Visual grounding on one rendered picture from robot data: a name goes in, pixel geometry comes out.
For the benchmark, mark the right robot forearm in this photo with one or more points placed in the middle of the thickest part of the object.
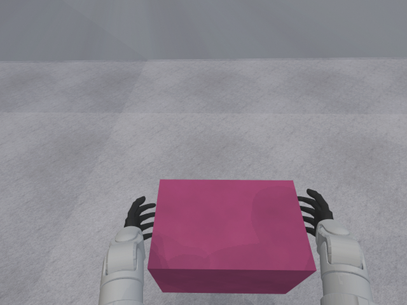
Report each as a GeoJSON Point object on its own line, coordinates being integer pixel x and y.
{"type": "Point", "coordinates": [344, 273]}

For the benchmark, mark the left robot forearm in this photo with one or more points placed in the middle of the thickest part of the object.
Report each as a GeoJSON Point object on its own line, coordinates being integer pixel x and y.
{"type": "Point", "coordinates": [122, 278]}

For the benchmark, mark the carton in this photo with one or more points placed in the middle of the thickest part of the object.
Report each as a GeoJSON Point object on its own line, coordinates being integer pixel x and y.
{"type": "Point", "coordinates": [229, 237]}

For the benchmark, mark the left robot hand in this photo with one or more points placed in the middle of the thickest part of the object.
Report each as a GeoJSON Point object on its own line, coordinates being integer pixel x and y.
{"type": "Point", "coordinates": [134, 218]}

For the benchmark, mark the right robot hand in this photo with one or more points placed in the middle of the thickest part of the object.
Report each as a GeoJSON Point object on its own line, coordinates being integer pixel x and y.
{"type": "Point", "coordinates": [321, 211]}

